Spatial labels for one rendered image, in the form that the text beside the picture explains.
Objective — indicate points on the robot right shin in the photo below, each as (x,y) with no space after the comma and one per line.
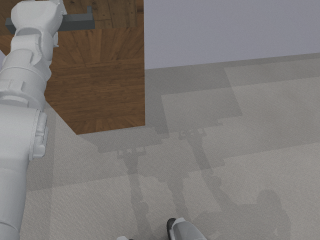
(178,221)

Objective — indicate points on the cabinet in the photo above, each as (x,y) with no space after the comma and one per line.
(97,78)

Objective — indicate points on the robot right foot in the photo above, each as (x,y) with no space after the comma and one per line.
(169,225)

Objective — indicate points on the drawer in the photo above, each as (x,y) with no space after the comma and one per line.
(107,14)

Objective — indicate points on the left robot hand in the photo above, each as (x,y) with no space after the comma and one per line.
(47,14)

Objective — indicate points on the robot left forearm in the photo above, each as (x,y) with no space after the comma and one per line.
(25,70)

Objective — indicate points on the robot left upper arm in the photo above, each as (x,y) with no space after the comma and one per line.
(23,137)

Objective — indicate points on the handle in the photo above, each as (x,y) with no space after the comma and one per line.
(70,22)

